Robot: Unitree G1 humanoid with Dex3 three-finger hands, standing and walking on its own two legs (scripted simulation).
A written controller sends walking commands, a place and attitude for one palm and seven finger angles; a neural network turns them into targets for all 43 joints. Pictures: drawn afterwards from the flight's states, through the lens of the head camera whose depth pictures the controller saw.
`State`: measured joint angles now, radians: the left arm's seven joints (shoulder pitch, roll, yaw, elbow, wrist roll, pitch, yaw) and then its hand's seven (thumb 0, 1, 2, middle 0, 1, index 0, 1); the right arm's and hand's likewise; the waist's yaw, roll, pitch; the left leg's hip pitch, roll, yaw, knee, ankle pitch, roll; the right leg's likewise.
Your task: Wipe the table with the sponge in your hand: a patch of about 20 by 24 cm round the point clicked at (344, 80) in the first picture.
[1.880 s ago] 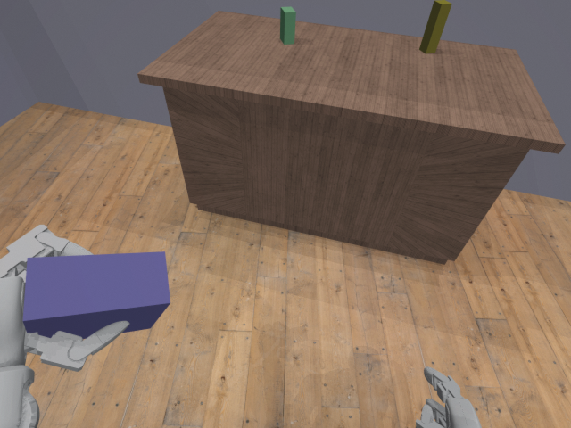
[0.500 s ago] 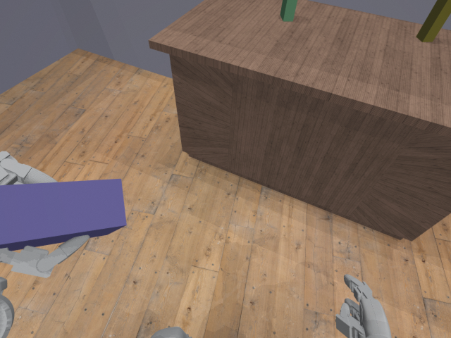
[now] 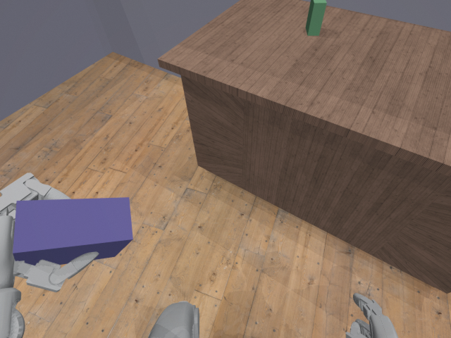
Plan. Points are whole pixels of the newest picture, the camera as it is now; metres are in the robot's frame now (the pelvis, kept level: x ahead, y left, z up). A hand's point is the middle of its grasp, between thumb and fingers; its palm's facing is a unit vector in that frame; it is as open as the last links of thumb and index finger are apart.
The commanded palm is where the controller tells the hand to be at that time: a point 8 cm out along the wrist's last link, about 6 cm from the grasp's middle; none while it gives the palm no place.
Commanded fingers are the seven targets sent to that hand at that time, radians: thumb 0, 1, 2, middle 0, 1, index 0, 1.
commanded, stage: walk to a spot facing it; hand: left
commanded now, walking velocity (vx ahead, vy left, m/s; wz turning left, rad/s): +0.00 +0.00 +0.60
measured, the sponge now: (90, 232) +0.24 +0.19 +0.13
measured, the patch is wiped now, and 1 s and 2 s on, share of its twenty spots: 0.00 0.00 0.00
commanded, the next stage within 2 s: turn to face it in 0.14 s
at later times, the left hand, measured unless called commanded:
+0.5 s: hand (16, 213) +0.23 +0.25 +0.19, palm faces +0.53 -0.75 -0.39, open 9.7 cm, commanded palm +0.20 +0.29 +0.18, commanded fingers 0.00 0.10 1.30 -1.20 -1.60 -1.20 -1.60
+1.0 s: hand (127, 183) +0.28 +0.14 +0.18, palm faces +0.23 -0.85 -0.48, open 9.7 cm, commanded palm +0.23 +0.19 +0.18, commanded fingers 0.00 0.10 1.30 -1.20 -1.60 -1.20 -1.60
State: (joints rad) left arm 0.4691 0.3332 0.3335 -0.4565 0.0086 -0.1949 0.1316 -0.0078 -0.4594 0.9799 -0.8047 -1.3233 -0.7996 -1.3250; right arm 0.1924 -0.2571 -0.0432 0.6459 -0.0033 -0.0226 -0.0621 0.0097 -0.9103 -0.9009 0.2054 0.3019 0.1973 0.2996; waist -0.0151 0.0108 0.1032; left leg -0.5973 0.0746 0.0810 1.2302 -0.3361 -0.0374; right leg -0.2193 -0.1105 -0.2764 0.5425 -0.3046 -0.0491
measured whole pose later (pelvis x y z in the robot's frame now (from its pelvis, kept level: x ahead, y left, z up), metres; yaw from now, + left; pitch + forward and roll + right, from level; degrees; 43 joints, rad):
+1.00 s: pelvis +0.02 -0.06 +0.00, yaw -10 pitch +2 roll +1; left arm 0.50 0.43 0.42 -0.53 -0.05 -0.24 0.14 -0.01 -0.46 0.98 -0.80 -1.33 -0.80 -1.33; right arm 0.23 -0.28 -0.06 0.55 0.02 0.02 -0.03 0.01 -0.91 -0.90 0.20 0.30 0.19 0.30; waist -0.01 -0.02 0.02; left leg -0.30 0.01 0.02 0.65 -0.45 -0.05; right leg -0.37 0.13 0.08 0.43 -0.08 -0.10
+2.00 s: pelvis -0.10 -0.07 +0.00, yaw -46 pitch -1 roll -3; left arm 0.42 0.34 0.33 -0.51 -0.01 -0.19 0.13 -0.01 -0.46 0.99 -0.80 -1.33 -0.79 -1.33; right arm 0.22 -0.14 0.03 0.54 0.01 -0.04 0.01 0.01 -0.91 -0.90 0.21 0.30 0.20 0.30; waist 0.05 0.03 0.06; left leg -0.24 0.17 0.15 0.56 -0.28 -0.03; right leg -0.40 -0.01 -0.05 0.85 -0.43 0.06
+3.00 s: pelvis -0.13 -0.11 +0.01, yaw -49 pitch +1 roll +1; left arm 0.50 0.35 0.35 -0.45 0.00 -0.26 0.13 -0.01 -0.46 0.99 -0.80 -1.34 -0.79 -1.34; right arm 0.21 -0.24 -0.03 0.65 0.00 -0.04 -0.04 0.01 -0.91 -0.90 0.21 0.30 0.20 0.30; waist -0.01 0.00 0.07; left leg -0.50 0.08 0.07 0.86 -0.29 -0.01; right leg -0.16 -0.09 -0.14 0.45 -0.30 0.01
